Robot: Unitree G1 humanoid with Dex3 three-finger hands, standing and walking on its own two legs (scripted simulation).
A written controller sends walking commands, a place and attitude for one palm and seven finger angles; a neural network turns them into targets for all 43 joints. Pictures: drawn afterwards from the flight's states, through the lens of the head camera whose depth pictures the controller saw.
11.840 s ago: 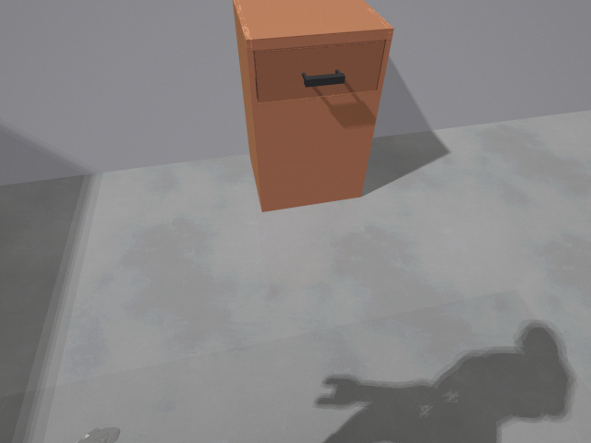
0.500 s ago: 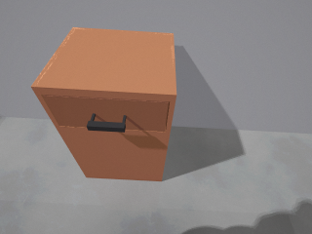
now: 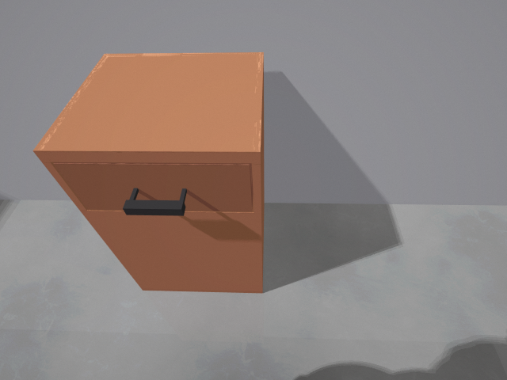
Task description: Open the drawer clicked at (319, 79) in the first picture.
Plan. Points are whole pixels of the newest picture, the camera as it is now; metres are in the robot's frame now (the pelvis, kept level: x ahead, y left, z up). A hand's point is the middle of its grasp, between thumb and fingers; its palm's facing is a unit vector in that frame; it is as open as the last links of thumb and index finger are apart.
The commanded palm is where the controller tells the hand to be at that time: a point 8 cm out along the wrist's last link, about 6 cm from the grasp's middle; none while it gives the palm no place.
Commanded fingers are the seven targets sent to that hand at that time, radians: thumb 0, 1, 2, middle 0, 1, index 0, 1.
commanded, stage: come to a stop and stand still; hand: left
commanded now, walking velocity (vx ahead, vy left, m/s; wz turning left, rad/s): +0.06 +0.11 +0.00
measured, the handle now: (157, 200) +0.51 +0.27 -0.11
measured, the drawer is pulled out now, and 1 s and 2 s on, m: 0.00 0.00 0.00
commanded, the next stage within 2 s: look again from close up in 0.86 s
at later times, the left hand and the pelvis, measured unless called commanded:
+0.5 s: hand out of the picture -0.04 +0.18 -0.17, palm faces +0.05 -0.99 -0.13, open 7.4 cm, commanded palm none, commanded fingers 0.00 0.90 0.90 -0.20 -0.30 -0.20 -0.30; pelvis -0.01 +0.03 +0.01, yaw -1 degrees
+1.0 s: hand out of the picture -0.01 +0.17 -0.17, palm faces +0.01 -0.99 -0.14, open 7.4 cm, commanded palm none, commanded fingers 0.00 0.90 0.90 -0.20 -0.30 -0.20 -0.30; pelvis +0.01 +0.03 +0.00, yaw -1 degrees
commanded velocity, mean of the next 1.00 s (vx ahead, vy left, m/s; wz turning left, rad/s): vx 0.01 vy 0.01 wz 0.00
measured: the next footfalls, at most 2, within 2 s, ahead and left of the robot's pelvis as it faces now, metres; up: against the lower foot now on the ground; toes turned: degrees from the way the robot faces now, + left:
left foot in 0.14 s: +0.01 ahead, +0.15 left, +0.00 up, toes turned +2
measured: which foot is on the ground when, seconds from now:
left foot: up 0.00-0.12, down 0.14-1.00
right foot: down 0.00-1.00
